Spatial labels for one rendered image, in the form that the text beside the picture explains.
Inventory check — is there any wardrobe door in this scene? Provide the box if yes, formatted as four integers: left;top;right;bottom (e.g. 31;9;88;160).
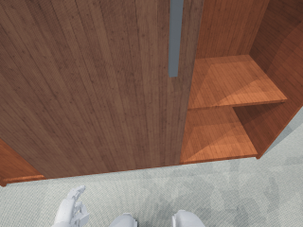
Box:
0;0;205;179
0;138;42;179

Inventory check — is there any left robot hand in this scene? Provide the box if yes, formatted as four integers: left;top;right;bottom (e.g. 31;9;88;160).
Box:
53;184;90;227

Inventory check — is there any handle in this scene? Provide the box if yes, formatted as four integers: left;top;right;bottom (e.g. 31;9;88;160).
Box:
168;0;184;78

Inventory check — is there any right robot thigh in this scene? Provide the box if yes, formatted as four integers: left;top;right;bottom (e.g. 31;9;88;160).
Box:
171;211;205;227

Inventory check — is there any left robot shin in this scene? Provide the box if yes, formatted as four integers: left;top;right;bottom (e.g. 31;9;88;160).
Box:
122;213;133;218

